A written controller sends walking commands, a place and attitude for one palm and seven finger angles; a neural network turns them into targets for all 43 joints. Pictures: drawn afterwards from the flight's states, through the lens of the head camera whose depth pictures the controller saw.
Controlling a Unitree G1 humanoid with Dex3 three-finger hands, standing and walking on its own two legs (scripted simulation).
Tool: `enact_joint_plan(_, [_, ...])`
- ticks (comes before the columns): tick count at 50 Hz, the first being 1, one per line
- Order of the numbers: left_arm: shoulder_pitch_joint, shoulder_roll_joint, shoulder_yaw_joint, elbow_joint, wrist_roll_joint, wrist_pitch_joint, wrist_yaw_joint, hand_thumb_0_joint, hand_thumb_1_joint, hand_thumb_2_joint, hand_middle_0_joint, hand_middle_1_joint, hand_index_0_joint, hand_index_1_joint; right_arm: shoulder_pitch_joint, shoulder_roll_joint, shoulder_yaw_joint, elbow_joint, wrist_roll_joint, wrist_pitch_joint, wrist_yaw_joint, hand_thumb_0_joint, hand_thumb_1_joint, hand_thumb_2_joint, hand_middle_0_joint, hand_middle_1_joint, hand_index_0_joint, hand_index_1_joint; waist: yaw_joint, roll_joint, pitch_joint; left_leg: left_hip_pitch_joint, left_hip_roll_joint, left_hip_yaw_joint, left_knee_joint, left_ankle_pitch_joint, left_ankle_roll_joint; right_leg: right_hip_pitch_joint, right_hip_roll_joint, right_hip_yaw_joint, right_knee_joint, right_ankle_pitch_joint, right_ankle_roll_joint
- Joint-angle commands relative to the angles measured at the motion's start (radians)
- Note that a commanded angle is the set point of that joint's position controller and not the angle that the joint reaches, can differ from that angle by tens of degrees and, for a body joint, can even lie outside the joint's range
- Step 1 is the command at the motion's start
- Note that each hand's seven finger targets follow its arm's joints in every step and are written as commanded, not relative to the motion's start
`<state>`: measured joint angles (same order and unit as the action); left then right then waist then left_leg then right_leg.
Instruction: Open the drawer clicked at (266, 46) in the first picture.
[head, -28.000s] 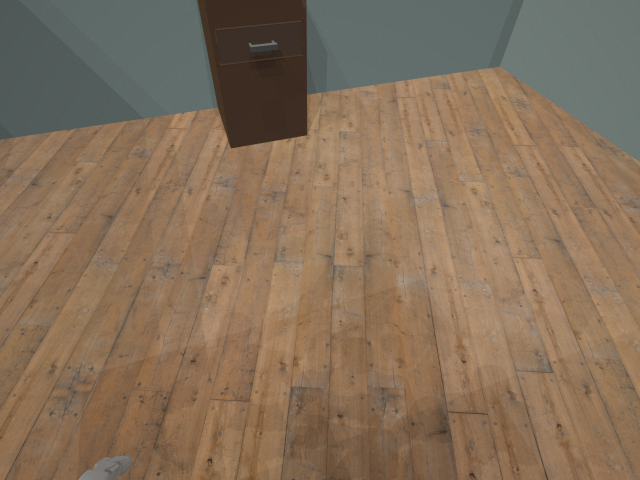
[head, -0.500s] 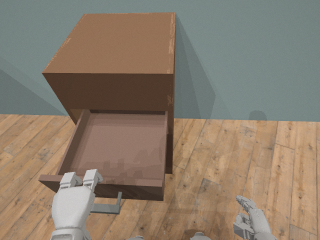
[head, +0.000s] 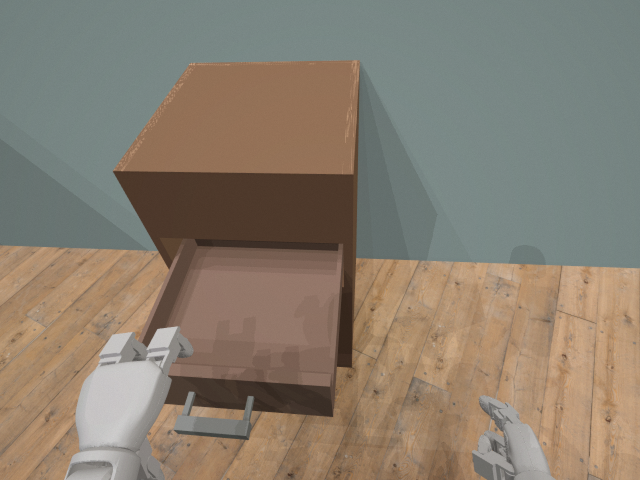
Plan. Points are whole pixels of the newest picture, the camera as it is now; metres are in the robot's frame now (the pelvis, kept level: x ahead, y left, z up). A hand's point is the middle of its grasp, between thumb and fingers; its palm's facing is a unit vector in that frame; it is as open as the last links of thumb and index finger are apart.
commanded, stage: draw the hand back to the body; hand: left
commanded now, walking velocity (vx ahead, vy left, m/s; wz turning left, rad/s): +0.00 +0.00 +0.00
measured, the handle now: (216, 413) +0.26 +0.23 -0.20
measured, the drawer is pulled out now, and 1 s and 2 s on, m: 0.29 0.29 0.29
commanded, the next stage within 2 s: step back with the hand held close in 1.12 s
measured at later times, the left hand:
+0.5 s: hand (104, 346) +0.21 +0.23 +0.15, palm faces +0.35 -0.84 -0.41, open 12.3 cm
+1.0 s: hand (47, 313) +0.21 +0.26 +0.20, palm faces +0.44 -0.80 -0.40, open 8.0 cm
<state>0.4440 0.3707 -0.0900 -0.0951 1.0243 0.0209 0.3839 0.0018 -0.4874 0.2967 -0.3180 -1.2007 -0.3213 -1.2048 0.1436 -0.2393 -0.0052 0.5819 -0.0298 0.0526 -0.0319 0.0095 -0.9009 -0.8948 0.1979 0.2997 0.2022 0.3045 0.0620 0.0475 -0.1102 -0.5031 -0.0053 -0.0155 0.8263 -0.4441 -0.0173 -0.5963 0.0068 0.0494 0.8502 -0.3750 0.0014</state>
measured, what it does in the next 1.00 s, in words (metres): stands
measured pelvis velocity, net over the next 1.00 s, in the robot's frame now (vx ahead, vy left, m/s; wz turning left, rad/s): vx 0.03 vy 0.01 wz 0.02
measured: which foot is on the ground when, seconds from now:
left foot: down 0.00-1.00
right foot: down 0.00-1.00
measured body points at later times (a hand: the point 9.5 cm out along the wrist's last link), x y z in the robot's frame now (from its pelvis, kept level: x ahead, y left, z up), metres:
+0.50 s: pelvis +0.02 +0.00 +0.03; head +0.01 -0.02 +0.48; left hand +0.18 +0.27 +0.17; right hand +0.21 -0.21 -0.05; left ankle -0.02 +0.14 -0.70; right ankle +0.03 -0.12 -0.70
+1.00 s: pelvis +0.03 +0.01 +0.04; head +0.01 -0.01 +0.49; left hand +0.18 +0.30 +0.22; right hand +0.23 -0.20 -0.04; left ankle -0.01 +0.14 -0.70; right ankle +0.03 -0.12 -0.70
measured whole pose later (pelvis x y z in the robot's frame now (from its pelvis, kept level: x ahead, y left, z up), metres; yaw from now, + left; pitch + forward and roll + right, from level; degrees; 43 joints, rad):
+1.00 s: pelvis +0.03 +0.01 +0.04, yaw +1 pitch -3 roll -1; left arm 0.51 0.31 0.30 -0.44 -0.03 -0.14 0.12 0.01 0.73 0.82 -0.22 -0.41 -0.22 -0.41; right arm 0.18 -0.20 0.02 0.64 0.00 -0.19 -0.09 0.01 -0.90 -0.89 0.20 0.30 0.20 0.30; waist 0.05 0.06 0.01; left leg -0.08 0.01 -0.04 0.44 -0.30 -0.01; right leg -0.15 0.00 0.02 0.43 -0.23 0.01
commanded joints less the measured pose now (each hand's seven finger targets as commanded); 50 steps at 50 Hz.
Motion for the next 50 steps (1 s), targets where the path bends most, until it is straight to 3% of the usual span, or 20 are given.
enact_joint_plan(1, [-0.044,0.239,0.225,-0.249,0.020,-0.057,0.049,0.000,-0.500,0.300,-0.300,-1.200,-0.300,-1.200,-0.138,-0.078,-0.034,-0.167,-0.010,-0.056,0.002,0.000,-0.900,-0.900,0.200,0.300,0.200,0.300,0.029,0.005,-0.101,0.050,-0.035,0.045,-0.139,0.161,0.036,0.140,0.018,-0.002,-0.189,0.058,-0.040])
enact_joint_plan(2, [-0.041,0.223,0.222,-0.258,0.015,-0.057,0.054,0.000,-0.500,0.300,-0.300,-1.200,-0.300,-1.200,-0.132,-0.077,-0.041,-0.164,-0.005,-0.055,0.004,0.000,-0.900,-0.900,0.200,0.300,0.200,0.300,0.025,0.039,-0.104,0.057,-0.032,0.043,-0.145,0.178,0.033,0.152,0.023,-0.015,-0.184,0.088,-0.043])
enact_joint_plan(4, [-0.016,0.207,0.225,-0.282,-0.003,-0.054,0.058,0.000,-0.500,0.300,-0.300,-1.200,-0.300,-1.200,-0.130,-0.078,-0.047,-0.166,-0.002,-0.058,0.009,0.000,-0.900,-0.900,0.200,0.300,0.200,0.300,0.022,0.042,-0.115,0.078,-0.027,0.042,-0.150,0.233,0.030,0.174,0.024,-0.028,-0.180,0.154,-0.041])
enact_joint_plan(6, [-0.001,0.196,0.222,-0.292,-0.026,-0.037,0.047,0.000,-0.500,0.300,-0.300,-1.200,-0.300,-1.200,-0.141,-0.082,-0.044,-0.165,0.003,-0.057,0.015,0.000,-0.900,-0.900,0.200,0.300,0.200,0.300,0.018,0.012,-0.122,0.095,-0.023,0.038,-0.161,0.267,0.028,0.189,0.025,-0.021,-0.184,0.183,-0.035])
enact_joint_plan(7, [0.003,-0.162,0.103,-0.278,-0.748,-0.001,-0.069,0.000,-0.465,0.315,-0.298,-1.178,-0.298,-1.178,-0.010,-0.038,-0.048,-0.225,0.044,-0.110,-0.011,0.000,-0.900,-0.900,0.200,0.300,0.200,0.300,-0.072,-0.054,-0.075,0.232,0.034,0.018,-0.204,0.267,0.052,0.309,0.033,-0.099,-0.203,0.192,-0.022])
enact_joint_plan(8, [-0.065,-0.031,0.155,-0.396,-0.819,-0.024,-0.119,0.000,-0.430,0.330,-0.295,-1.155,-0.295,-1.155,-0.029,-0.064,-0.043,-0.229,0.050,-0.156,-0.031,0.000,-0.900,-0.900,0.200,0.300,0.200,0.300,-0.049,-0.057,-0.122,0.257,0.034,0.027,-0.216,0.282,0.053,0.338,0.023,-0.085,-0.220,0.203,-0.009])
enact_joint_plan(9, [-0.041,0.006,0.194,-0.418,-0.838,-0.038,-0.137,0.000,-0.395,0.345,-0.292,-1.133,-0.292,-1.133,-0.038,-0.056,-0.034,-0.227,0.048,-0.180,-0.043,0.000,-0.900,-0.900,0.200,0.300,0.200,0.300,-0.039,-0.010,-0.105,0.270,0.028,0.032,-0.224,0.288,0.051,0.346,0.021,-0.085,-0.234,0.199,-0.008])
enact_joint_plan(10, [0.021,0.041,0.240,-0.404,-0.904,-0.054,-0.157,0.000,-0.360,0.360,-0.290,-1.110,-0.290,-1.110,-0.034,-0.073,-0.020,-0.225,0.038,-0.189,-0.069,0.000,-0.900,-0.900,0.200,0.300,0.200,0.300,-0.032,-0.095,-0.065,0.240,0.027,0.032,-0.245,0.296,0.052,0.354,0.014,-0.097,-0.249,0.216,-0.002])
enact_joint_plan(12, [-0.002,0.053,0.258,-0.438,-0.961,-0.078,-0.188,0.000,-0.290,0.390,-0.285,-1.065,-0.285,-1.065,-0.044,-0.068,-0.002,-0.219,0.034,-0.214,-0.095,0.000,-0.900,-0.900,0.200,0.300,0.200,0.300,-0.031,-0.125,0.013,0.229,0.019,0.038,-0.279,0.308,0.046,0.371,-0.004,-0.101,-0.285,0.244,0.008])
enact_joint_plan(14, [-0.011,0.070,0.297,-0.458,-0.992,-0.098,-0.199,0.000,-0.220,0.420,-0.280,-1.020,-0.280,-1.020,-0.042,-0.064,0.009,-0.203,0.029,-0.242,-0.103,0.000,-0.900,-0.900,0.200,0.300,0.200,0.300,-0.026,-0.082,0.068,0.225,0.012,0.040,-0.308,0.303,0.039,0.380,-0.014,-0.098,-0.324,0.246,0.008])
enact_joint_plan(15, [-0.018,0.104,0.340,-0.467,-1.003,-0.104,-0.202,0.000,-0.185,0.435,-0.277,-0.997,-0.277,-0.997,-0.050,-0.064,0.012,-0.191,0.031,-0.252,-0.106,0.000,-0.900,-0.900,0.200,0.300,0.200,0.300,-0.019,-0.022,0.111,0.223,0.007,0.042,-0.320,0.300,0.032,0.377,-0.016,-0.094,-0.355,0.235,0.003])
enact_joint_plan(18, [0.026,0.087,0.366,-0.465,-1.023,-0.127,-0.216,0.000,-0.080,0.480,-0.270,-0.930,-0.270,-0.930,-0.032,-0.048,0.019,-0.169,0.027,-0.269,-0.102,0.000,-0.900,-0.900,0.200,0.300,0.200,0.300,-0.013,-0.006,0.115,0.241,0.011,0.040,-0.352,0.325,0.023,0.415,-0.017,-0.098,-0.368,0.252,-0.001])
enact_joint_plan(20, [0.049,0.090,0.385,-0.492,-1.030,-0.142,-0.226,0.000,-0.010,0.510,-0.265,-0.885,-0.265,-0.885,-0.038,-0.045,0.015,-0.161,0.028,-0.282,-0.096,0.000,-0.900,-0.900,0.200,0.300,0.200,0.300,-0.008,0.062,0.099,0.267,0.009,0.048,-0.363,0.343,0.017,0.432,-0.014,-0.094,-0.391,0.268,-0.005])
enact_joint_plan(29, [0.064,0.088,0.417,-0.557,-1.044,-0.189,-0.237,0.000,0.305,0.645,-0.242,-0.683,-0.242,-0.683,-0.044,-0.057,-0.009,-0.127,0.023,-0.313,-0.084,0.000,-0.900,-0.900,0.200,0.300,0.200,0.300,-0.013,-0.032,0.021,0.324,0.014,0.055,-0.398,0.413,0.023,0.499,-0.008,-0.098,-0.420,0.341,0.007])
enact_joint_plan(35, [0.018,0.137,0.492,-0.586,-1.046,-0.212,-0.231,0.000,0.515,0.735,-0.228,-0.548,-0.228,-0.548,-0.062,-0.058,-0.015,-0.108,0.024,-0.315,-0.087,0.000,-0.900,-0.900,0.200,0.300,0.200,0.300,-0.007,-0.018,0.032,0.347,0.010,0.058,-0.422,0.404,0.022,0.506,-0.004,-0.091,-0.458,0.329,0.003])
enact_joint_plan(38, [0.018,0.125,0.500,-0.573,-1.053,-0.216,-0.233,0.000,0.620,0.780,-0.220,-0.480,-0.220,-0.480,-0.071,-0.050,-0.010,-0.105,0.025,-0.310,-0.085,0.000,-0.900,-0.900,0.200,0.300,0.200,0.300,-0.003,-0.025,0.067,0.337,0.014,0.051,-0.440,0.385,0.021,0.504,-0.005,-0.096,-0.465,0.303,0.004])
enact_joint_plan(40, [-0.005,0.145,0.524,-0.601,-1.053,-0.221,-0.234,0.000,0.690,0.810,-0.215,-0.435,-0.215,-0.435,-0.078,-0.052,-0.011,-0.103,0.027,-0.314,-0.083,0.000,-0.900,-0.900,0.200,0.300,0.200,0.300,-0.001,0.028,0.064,0.350,0.011,0.055,-0.441,0.383,0.018,0.503,-0.002,-0.087,-0.481,0.298,-0.001])
enact_joint_plan(43, [0.038,0.090,0.493,-0.534,-1.059,-0.215,-0.243,0.000,0.795,0.855,-0.207,-0.367,-0.207,-0.367,-0.073,-0.049,-0.010,-0.095,0.026,-0.308,-0.077,0.000,-0.900,-0.900,0.200,0.300,0.200,0.300,-0.005,-0.016,0.097,0.335,0.018,0.049,-0.455,0.388,0.019,0.502,-0.001,-0.099,-0.478,0.302,0.002])
enact_joint_plan(45, [0.030,0.080,0.482,-0.524,-1.059,-0.211,-0.252,0.000,0.865,0.885,-0.202,-0.322,-0.202,-0.322,-0.078,-0.054,-0.015,-0.097,0.030,-0.304,-0.071,0.000,-0.900,-0.900,0.200,0.300,0.200,0.300,-0.007,0.004,0.111,0.339,0.018,0.052,-0.460,0.392,0.015,0.495,0.003,-0.096,-0.489,0.298,0.000])
enact_joint_plan(50, [0.010,0.122,0.514,-0.567,-1.057,-0.219,-0.251,0.000,0.900,0.900,-0.200,-0.300,-0.200,-0.300,-0.079,-0.057,-0.018,-0.105,0.025,-0.299,-0.069,0.000,-0.900,-0.900,0.200,0.300,0.200,0.300,-0.002,0.001,0.055,0.357,0.018,0.052,-0.464,0.407,0.017,0.523,0.001,-0.094,-0.486,0.318,-0.002])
